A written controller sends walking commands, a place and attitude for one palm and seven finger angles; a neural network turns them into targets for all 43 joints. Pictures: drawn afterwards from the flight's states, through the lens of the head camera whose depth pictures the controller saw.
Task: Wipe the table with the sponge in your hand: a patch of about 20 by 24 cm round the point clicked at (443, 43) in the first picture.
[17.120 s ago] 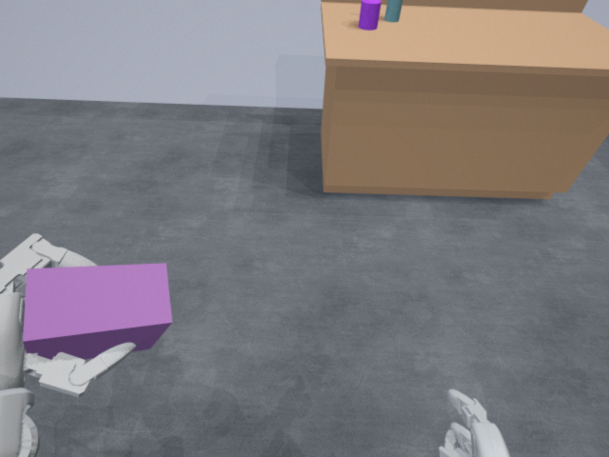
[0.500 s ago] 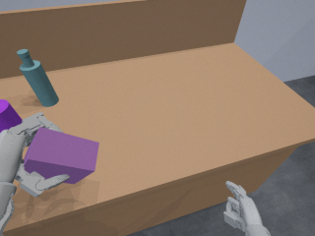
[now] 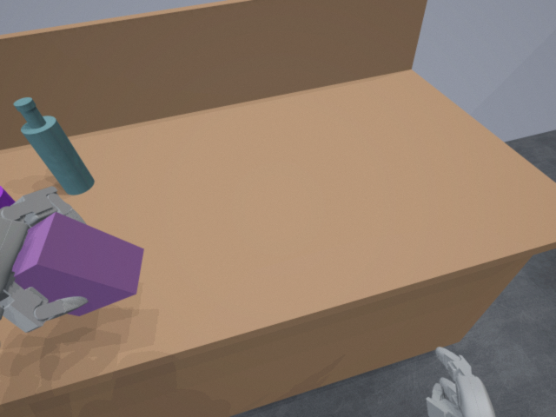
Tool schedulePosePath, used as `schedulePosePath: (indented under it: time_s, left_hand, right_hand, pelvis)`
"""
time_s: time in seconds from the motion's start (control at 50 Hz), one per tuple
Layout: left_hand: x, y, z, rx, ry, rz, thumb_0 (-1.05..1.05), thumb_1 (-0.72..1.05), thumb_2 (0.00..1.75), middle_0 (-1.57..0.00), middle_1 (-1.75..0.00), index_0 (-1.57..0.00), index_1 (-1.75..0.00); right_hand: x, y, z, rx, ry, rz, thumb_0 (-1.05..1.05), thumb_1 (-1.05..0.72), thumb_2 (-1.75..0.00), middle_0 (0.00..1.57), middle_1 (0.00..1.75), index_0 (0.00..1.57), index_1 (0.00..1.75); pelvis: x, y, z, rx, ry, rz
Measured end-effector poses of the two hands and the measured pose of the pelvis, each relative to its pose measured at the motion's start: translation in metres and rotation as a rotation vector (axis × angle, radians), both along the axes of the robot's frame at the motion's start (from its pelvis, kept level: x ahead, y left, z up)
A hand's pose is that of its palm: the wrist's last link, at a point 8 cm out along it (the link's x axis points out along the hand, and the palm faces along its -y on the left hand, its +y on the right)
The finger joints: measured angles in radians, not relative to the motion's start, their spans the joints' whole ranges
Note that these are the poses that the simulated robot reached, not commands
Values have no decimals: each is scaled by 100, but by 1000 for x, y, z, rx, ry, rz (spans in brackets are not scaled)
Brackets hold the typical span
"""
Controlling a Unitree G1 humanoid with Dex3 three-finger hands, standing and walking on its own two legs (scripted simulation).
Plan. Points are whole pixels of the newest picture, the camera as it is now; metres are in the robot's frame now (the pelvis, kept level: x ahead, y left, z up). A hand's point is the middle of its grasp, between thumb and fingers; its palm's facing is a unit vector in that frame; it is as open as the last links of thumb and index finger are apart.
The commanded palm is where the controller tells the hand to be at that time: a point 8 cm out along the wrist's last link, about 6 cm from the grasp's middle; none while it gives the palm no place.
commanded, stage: turn the palm down, sponge in hand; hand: left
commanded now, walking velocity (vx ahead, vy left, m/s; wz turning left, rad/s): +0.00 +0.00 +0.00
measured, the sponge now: (83, 274) +0.24 +0.27 +0.14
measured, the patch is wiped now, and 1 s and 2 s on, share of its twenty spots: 0.00 0.00 0.00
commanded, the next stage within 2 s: move the sponge above the wiping area in 1.38 s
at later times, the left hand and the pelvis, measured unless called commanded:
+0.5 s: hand (25, 267) +0.22 +0.32 +0.17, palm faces +0.20 -0.25 -0.95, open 10.3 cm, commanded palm +0.19 +0.32 +0.22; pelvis +0.00 +0.03 +0.01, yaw +0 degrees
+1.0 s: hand (17, 270) +0.22 +0.33 +0.16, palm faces +0.09 -0.07 -0.99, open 10.3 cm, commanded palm +0.18 +0.33 +0.22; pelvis -0.01 +0.05 +0.02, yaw -1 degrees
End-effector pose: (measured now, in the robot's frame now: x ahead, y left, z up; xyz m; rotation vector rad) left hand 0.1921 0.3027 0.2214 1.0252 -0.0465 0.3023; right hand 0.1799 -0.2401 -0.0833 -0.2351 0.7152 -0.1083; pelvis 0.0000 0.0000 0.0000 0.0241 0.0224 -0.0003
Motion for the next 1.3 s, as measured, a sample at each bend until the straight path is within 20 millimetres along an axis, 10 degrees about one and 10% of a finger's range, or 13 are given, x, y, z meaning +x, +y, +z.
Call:
schedulePosePath:
  time_s: [0.18, 0.56, 1.3]
  left_hand:
    - [-3, 5, -15, 77, 96, 57, 0, -52, 103, -71, -132, -74, -132]
    - [2, 22, -10, 235, 178, 142, 0, -52, 103, -71, -132, -74, -132]
    - [0, 22, -12, 409, 253, 186, 0, -51, 103, -71, -132, -73, -132]
  right_hand:
    - [7, 0, -2, -16, -5, -19, 2, -90, -90, 20, 30, 20, 30]
    - [42, 74, 32, 67, -105, 77, 2, -90, -90, 20, 30, 20, 30]
    - [41, 81, 36, 65, -61, 102, 2, -90, -90, 20, 30, 15, 28]
  pelvis:
    - [3, 6, 0, -2, 3, 3]
    - [-4, 36, 15, -14, -56, -7]
    - [-18, 45, 24, -13, -103, -18]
